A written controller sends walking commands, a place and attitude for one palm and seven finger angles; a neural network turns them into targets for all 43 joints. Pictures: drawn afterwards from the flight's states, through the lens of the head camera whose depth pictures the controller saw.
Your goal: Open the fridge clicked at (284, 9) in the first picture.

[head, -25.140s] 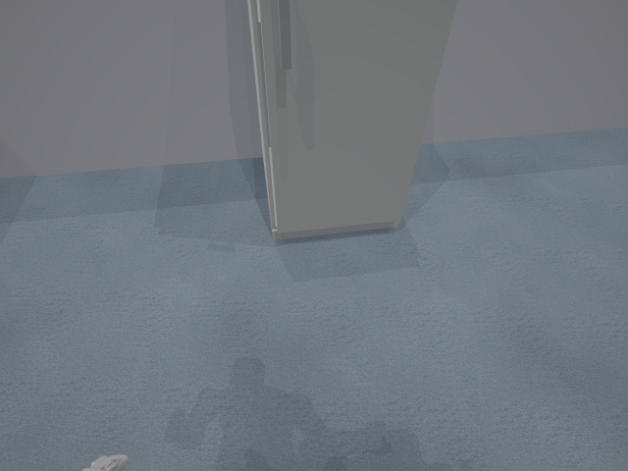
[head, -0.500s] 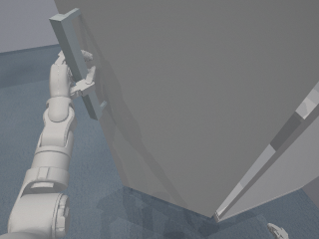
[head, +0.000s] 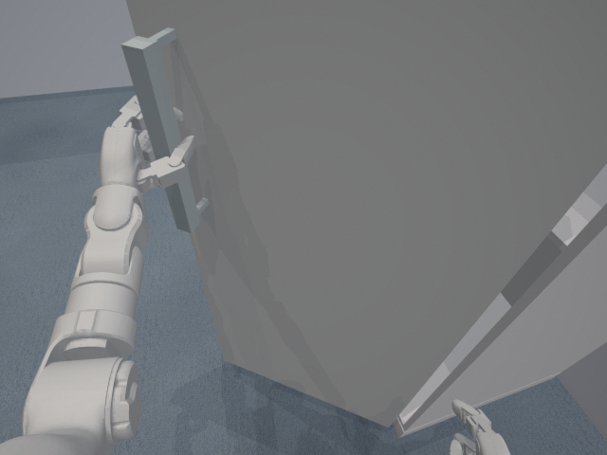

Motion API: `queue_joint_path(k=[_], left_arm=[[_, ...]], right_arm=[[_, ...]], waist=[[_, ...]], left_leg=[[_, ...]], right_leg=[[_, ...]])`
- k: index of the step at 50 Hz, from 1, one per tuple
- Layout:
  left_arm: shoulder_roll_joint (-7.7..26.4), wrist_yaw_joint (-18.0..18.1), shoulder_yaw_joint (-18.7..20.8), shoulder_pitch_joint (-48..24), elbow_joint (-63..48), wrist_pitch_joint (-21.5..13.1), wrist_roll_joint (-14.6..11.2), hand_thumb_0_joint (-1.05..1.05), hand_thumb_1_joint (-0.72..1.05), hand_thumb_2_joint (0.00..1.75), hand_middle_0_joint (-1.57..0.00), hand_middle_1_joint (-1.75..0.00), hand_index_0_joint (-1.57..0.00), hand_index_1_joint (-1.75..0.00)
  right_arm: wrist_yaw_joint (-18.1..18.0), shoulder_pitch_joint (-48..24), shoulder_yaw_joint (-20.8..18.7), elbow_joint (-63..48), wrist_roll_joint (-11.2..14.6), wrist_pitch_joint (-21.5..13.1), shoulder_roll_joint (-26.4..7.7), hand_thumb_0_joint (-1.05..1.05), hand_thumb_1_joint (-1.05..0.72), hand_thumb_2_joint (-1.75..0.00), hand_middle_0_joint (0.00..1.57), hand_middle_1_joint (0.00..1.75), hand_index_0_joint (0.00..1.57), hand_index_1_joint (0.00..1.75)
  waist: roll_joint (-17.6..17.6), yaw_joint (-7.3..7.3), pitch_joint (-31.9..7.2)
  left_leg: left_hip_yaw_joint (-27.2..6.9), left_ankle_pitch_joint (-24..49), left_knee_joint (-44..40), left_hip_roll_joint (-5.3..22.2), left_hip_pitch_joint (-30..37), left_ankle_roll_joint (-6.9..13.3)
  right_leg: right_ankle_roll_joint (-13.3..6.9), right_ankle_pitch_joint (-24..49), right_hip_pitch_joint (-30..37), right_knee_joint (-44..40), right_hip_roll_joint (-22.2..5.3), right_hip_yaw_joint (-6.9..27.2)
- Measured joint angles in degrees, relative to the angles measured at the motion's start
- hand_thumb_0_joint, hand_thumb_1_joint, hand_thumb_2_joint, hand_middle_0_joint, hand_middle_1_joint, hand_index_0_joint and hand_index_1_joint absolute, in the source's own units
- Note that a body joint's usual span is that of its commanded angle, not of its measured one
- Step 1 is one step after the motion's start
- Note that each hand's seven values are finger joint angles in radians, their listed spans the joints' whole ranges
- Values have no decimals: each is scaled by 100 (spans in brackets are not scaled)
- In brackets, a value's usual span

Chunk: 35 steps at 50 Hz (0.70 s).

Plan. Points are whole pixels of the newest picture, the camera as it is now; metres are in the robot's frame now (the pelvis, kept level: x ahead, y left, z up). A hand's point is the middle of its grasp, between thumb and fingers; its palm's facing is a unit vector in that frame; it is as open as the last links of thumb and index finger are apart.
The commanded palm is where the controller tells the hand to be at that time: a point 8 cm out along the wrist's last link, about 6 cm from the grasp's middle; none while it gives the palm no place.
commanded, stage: loosen the grip on the handle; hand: left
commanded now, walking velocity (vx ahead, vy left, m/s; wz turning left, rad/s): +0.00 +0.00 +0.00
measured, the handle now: (179, 144) +0.46 +0.20 +0.17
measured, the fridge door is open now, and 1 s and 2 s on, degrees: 51 53 53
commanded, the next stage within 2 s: slip the hand off the handle in 0.46 s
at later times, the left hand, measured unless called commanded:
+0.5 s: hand (169, 173) +0.41 +0.20 +0.17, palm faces +0.26 -0.96 -0.14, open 14.3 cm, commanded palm +0.37 +0.25 +0.17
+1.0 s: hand (103, 186) +0.38 +0.28 +0.16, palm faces +0.29 -0.94 -0.16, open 14.7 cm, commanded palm +0.35 +0.32 +0.17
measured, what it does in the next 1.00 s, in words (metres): stands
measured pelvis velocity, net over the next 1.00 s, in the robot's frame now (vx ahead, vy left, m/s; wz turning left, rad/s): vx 0.03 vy -0.01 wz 0.03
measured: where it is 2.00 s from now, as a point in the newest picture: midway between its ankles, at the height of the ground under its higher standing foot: outside the picture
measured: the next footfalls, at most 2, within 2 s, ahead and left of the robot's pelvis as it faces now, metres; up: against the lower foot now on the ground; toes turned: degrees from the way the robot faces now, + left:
none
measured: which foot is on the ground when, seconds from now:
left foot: down 0.00-1.00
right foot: down 0.00-1.00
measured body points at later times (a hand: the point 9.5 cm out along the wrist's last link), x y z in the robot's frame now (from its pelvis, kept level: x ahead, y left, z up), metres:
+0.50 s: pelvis +0.03 +0.00 +0.00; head +0.05 -0.02 +0.45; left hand +0.39 +0.25 +0.17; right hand +0.16 -0.25 -0.11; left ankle +0.05 +0.11 -0.74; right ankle +0.02 -0.11 -0.74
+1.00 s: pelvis +0.03 -0.01 +0.00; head +0.04 -0.01 +0.45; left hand +0.36 +0.33 +0.17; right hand +0.20 -0.25 -0.10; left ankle +0.05 +0.11 -0.74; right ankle +0.02 -0.11 -0.74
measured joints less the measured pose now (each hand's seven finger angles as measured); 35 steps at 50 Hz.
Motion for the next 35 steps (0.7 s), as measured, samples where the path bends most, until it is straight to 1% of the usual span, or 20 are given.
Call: queue_joint_path(k=[2, 3, 5, 7, 9, 11, 14, 16, 19, 21, 25, 27, 29, 31, 33, 35], left_arm=[[-31, 174, 58, 198, -37, 11, -31, -9, 45, 68, -45, -141, -41, -137], [-48, 297, 44, 298, -52, -47, -11, -8, 41, 66, -45, -141, -39, -135], [-70, 489, 13, 473, -117, -227, 72, -6, 29, 60, -45, -140, -35, -133], [-61, 594, -33, 644, -263, -431, 117, -4, 15, 53, -45, -140, -33, -132], [-35, 615, -86, 757, -420, -631, 112, -3, -1, 46, -44, -140, -32, -131], [-6, 585, -150, 826, -582, -747, 81, -2, -16, 39, -43, -138, -33, -131], [33, 506, -246, 913, -776, -729, 40, -1, -32, 31, -41, -135, -33, -130], [74, 441, -221, 988, -817, -661, 5, -1, -39, 28, -39, -133, -34, -129], [121, 365, -136, 1142, -953, -545, -126, -1, -47, 24, -37, -129, -33, -126], [74, 342, -117, 1311, -1177, -533, -200, -1, -50, 23, -36, -128, -31, -123], [-92, 328, -82, 1693, -1720, -660, -294, -1, -53, 21, -33, -123, -29, -119], [-138, 313, -98, 1813, -1894, -671, -312, -1, -54, 20, -31, -121, -28, -118], [-128, 287, -109, 1869, -1944, -605, -302, -1, -55, 20, -29, -120, -27, -117], [-62, 247, -73, 1894, -1884, -466, -292, -1, -55, 20, -28, -118, -27, -116], [26, 185, 19, 1943, -1825, -306, -321, -1, -55, 20, -27, -117, -26, -116], [108, 115, 155, 1981, -1776, -221, -366, -1, -55, 20, -27, -117, -26, -115]], right_arm=[[21, 21, -39, -132, -19, -104, -111, 1, -91, -90, 20, 30, 20, 30], [30, 44, -61, -195, -17, -151, -171, 1, -91, -90, 20, 30, 20, 30], [44, 81, -90, -267, -25, -185, -265, 1, -91, -90, 20, 30, 20, 30], [51, 125, -84, -283, -24, -171, -308, 1, -91, -90, 20, 30, 20, 30], [38, 171, -58, -241, -20, -152, -308, 1, -91, -90, 20, 30, 20, 30], [21, 223, -34, -173, -10, -127, -289, 1, -91, -90, 20, 30, 20, 30], [-17, 277, -11, -60, -4, -103, -263, 1, -91, -90, 20, 30, 20, 30], [-47, 277, 5, 5, -6, -69, -249, 1, -91, -90, 20, 30, 20, 30], [-80, 263, 4, 50, -18, -43, -219, 1, -91, -90, 20, 30, 20, 30], [-71, 269, -23, 59, -37, -50, -200, 1, -91, -90, 20, 30, 20, 30], [-20, 254, -56, 65, -76, -53, -180, 2, -91, -90, 20, 30, 20, 30], [4, 221, -57, 59, -64, -35, -176, 2, -91, -90, 20, 30, 20, 30], [3, 158, -41, 39, -42, 3, -175, 1, -91, -90, 20, 30, 20, 30], [-13, 79, -22, -7, -16, 66, -174, 1, -91, -90, 20, 30, 20, 30], [-42, 6, -7, -75, 9, 118, -172, 1, -91, -90, 20, 30, 20, 30], [-80, -58, -2, -133, 17, 152, -174, 1, -91, -90, 20, 30, 20, 30]], waist=[[90, -64, -90], [149, -85, -123], [228, -115, -132], [237, -100, -112], [200, -68, -52], [164, -22, 15], [172, 27, 87], [212, 26, 98], [269, 20, 104], [303, 44, 82], [355, 110, -25], [372, 142, -88], [379, 159, -127], [376, 162, -153], [369, 160, -166], [353, 162, -151]], left_leg=[[47, -49, 22, 20, 49, 6], [66, -82, 51, 22, 51, 19], [79, -128, 101, 10, 44, 42], [92, -151, 128, 6, 27, 50], [80, -171, 155, 12, 9, 41], [48, -189, 178, 28, -13, 23], [-7, -220, 203, 50, -50, 1], [-26, -237, 192, 60, -62, -8], [-26, -265, 165, 69, -59, -17], [-20, -289, 149, 67, -48, -22], [-9, -370, 160, 60, 1, -34], [-19, -409, 178, 54, 24, -39], [-39, -437, 195, 49, 44, -44], [-55, -448, 197, 46, 59, -50], [-61, -446, 186, 50, 72, -58], [-72, -441, 182, 56, 81, -65]], right_leg=[[5, -1, 41, -14, 19, 49], [14, -14, 40, 6, 19, 69], [31, -58, 27, 66, 3, 83], [35, -101, -10, 126, -4, 98], [27, -135, -27, 162, 2, 87], [10, -154, -28, 162, 17, 58], [-11, -168, -15, 120, 41, 4], [-16, -170, -4, 70, 54, -14], [-16, -182, 9, 17, 66, -13], [-15, -204, 18, 0, 66, -7], [-10, -287, 59, 20, 58, 7], [-7, -332, 87, 39, 53, -3], [-8, -369, 117, 56, 47, -22], [-13, -391, 134, 66, 45, -37], [-21, -397, 146, 61, 49, -43], [-29, -395, 159, 55, 57, -53]])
